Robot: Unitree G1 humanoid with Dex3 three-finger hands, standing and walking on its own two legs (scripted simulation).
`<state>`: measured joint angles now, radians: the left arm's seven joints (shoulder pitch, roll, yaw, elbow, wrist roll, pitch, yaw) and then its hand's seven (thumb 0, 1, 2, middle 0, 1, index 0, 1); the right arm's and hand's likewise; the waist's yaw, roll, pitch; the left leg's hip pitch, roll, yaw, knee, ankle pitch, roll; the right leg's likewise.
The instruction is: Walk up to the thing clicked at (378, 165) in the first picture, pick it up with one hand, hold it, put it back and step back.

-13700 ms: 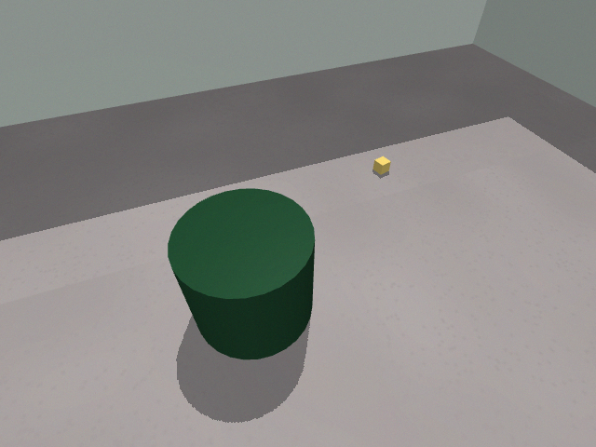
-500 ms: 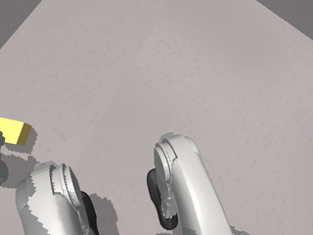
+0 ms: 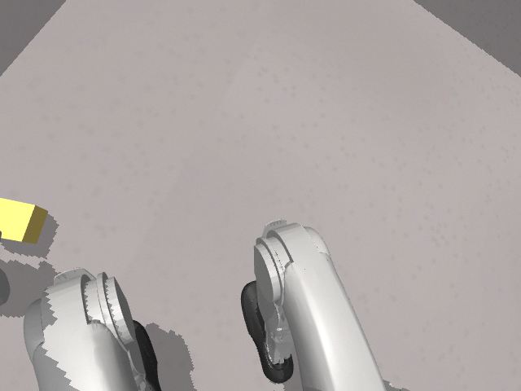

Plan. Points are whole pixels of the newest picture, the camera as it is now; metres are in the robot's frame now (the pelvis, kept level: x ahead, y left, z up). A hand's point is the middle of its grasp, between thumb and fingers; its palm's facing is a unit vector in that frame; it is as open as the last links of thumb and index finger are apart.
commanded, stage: rise first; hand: left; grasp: from above
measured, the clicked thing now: (15, 221) +0.42 +0.32 -0.29
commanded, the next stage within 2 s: approach in 0.02 s
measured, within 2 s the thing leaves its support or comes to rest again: neither
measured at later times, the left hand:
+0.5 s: hand out of the picture +0.43 +0.31 -0.19, palm faces -0.01 -0.49 -0.87, open 13.1 cm
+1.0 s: hand out of the picture +0.40 +0.34 -0.21, palm faces -0.02 -0.47 -0.88, open 13.6 cm
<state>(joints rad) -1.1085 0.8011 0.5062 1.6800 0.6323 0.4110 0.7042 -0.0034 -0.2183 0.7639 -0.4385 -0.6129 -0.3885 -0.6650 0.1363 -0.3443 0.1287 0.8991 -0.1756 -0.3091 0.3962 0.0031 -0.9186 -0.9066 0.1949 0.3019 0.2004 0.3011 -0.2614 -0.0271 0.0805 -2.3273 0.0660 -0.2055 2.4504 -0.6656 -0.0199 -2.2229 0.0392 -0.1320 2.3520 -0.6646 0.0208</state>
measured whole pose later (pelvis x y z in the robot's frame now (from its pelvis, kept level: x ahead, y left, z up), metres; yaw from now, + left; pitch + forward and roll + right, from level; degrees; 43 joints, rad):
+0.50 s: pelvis +0.00 +0.00 +0.00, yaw +0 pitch +29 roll -10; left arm -1.25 0.82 0.47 1.78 0.61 0.41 0.79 0.00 -0.34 0.86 -0.35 -0.69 -0.29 -0.75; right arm 0.11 -0.36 0.16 0.91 -0.21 -0.36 0.40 0.00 -0.92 -0.90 0.20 0.30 0.20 0.30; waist -0.34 -0.06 0.12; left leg -2.30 0.06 -0.23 2.44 -0.67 -0.03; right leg -2.20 0.04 -0.15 2.34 -0.66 0.01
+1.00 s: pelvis +0.00 +0.00 +0.00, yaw -1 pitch +28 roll -11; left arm -1.17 0.84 0.46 1.69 0.53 0.45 0.78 0.00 -0.42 0.92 -0.27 -0.78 -0.22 -0.83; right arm 0.12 -0.34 0.19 0.87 -0.18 -0.31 0.44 0.00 -0.92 -0.90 0.20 0.30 0.20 0.30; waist -0.31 -0.08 0.16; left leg -2.30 0.06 -0.23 2.45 -0.66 -0.02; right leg -2.18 0.04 -0.16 2.33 -0.66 0.03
